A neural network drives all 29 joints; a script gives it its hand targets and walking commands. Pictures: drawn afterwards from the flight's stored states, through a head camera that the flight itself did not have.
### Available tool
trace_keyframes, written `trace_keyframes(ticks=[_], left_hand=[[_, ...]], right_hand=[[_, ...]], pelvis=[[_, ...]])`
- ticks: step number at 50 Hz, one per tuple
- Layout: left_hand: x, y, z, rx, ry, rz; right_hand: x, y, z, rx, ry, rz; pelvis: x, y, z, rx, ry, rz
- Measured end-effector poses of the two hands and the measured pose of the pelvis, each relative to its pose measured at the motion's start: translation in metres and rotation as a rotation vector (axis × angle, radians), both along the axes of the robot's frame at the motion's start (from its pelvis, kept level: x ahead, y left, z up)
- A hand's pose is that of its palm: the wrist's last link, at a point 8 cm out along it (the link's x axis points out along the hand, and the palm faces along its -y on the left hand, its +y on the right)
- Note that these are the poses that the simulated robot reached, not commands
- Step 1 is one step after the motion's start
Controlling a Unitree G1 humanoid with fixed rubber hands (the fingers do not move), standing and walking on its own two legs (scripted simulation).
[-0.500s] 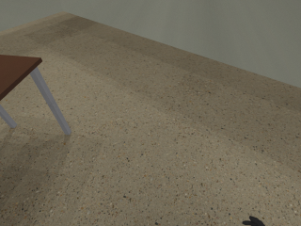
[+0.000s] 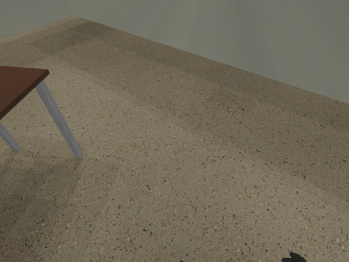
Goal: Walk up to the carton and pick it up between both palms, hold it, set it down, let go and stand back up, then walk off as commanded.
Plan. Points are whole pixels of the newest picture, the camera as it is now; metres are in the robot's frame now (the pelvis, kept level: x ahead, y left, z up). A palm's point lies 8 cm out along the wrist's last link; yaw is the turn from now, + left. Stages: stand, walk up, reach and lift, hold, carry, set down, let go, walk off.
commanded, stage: stand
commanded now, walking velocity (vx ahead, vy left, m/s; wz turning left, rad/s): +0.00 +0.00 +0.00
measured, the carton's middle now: out of the picture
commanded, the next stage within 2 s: walk up in 0.98 s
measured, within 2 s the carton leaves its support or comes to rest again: neither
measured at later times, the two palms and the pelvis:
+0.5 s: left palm out of the picture +0.09 +0.29 -0.11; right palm out of the picture +0.11 -0.27 -0.10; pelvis +0.00 +0.00 +0.00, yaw +0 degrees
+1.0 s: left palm out of the picture +0.08 +0.29 -0.11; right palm out of the picture +0.11 -0.27 -0.10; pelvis +0.00 +0.00 +0.00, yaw +0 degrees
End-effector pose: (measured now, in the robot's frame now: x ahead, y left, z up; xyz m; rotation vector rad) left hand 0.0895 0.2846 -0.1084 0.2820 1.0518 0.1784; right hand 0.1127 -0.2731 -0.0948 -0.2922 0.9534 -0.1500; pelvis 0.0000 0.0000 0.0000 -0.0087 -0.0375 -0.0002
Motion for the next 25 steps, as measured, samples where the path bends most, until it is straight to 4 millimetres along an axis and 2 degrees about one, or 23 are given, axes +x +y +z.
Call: trace_keyframes(ticks=[25], left_hand=[[-0.0024,0.0031,-0.0011,0.0,0.018,0.001]], right_hand=[[-0.0023,0.0014,-0.0005,-0.001,0.021,-0.004]], pelvis=[[0.0013,0.0022,0.0013,-0.003,0.003,0.0]])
